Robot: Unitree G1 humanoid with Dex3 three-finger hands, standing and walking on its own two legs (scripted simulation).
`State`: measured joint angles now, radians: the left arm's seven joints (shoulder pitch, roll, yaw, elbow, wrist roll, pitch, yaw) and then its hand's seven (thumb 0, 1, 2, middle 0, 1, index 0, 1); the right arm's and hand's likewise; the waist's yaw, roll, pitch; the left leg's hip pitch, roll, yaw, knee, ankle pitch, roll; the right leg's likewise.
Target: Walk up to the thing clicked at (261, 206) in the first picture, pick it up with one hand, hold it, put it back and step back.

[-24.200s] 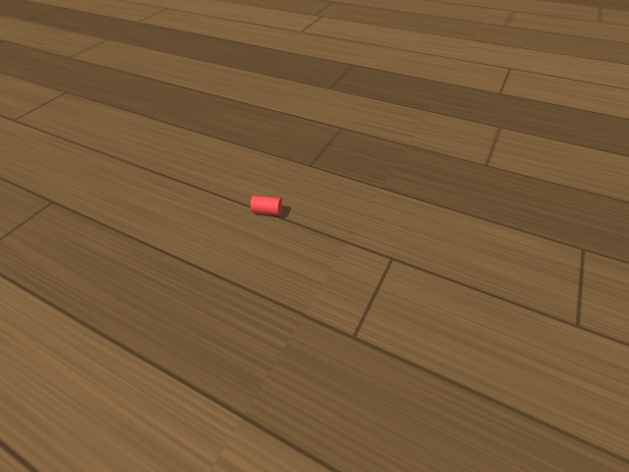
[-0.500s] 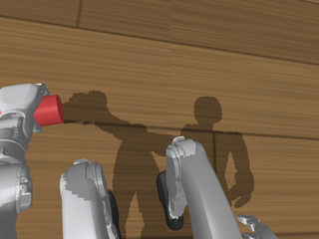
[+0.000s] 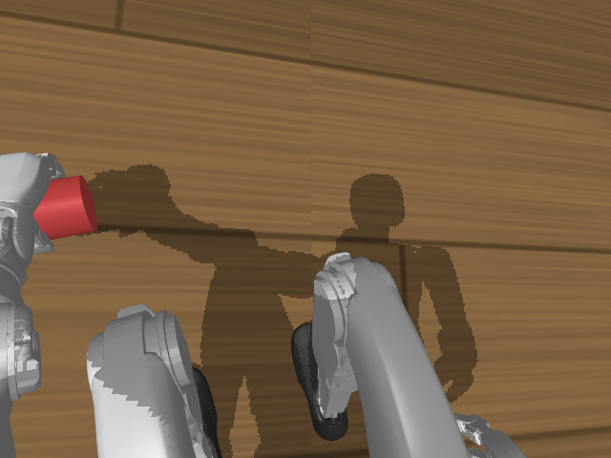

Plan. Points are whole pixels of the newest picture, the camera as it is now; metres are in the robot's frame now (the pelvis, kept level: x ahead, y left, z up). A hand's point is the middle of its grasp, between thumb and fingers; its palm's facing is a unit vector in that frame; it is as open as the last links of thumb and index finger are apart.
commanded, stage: lower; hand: left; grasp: from above
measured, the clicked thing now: (36, 212) +0.48 +0.27 -0.20
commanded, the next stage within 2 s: rest in 0.16 s
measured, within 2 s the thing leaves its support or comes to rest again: neither
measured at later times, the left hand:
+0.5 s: hand (48, 215) +0.48 +0.27 -0.23, palm faces -0.45 -0.07 -0.89, open 10.3 cm
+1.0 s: hand (56, 219) +0.48 +0.27 -0.26, palm faces -0.44 -0.08 -0.89, open 10.3 cm
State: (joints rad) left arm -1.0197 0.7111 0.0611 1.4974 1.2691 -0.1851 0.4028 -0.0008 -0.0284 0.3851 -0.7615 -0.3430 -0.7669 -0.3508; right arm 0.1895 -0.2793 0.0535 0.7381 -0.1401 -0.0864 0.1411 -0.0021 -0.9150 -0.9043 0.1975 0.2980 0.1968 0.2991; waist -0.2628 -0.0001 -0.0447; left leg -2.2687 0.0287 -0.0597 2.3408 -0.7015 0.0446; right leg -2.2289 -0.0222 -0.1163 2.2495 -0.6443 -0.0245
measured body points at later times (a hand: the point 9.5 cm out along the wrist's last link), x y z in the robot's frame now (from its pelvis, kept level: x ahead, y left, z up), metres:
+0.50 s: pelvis +0.00 +0.00 -0.04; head +0.27 +0.06 +0.32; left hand +0.50 +0.27 -0.18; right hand +0.03 -0.27 -0.13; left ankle +0.07 +0.11 -0.32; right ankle +0.10 -0.11 -0.32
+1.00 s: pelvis +0.00 +0.00 -0.05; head +0.27 +0.08 +0.30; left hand +0.50 +0.27 -0.21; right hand +0.01 -0.27 -0.12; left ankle +0.07 +0.11 -0.32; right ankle +0.10 -0.11 -0.32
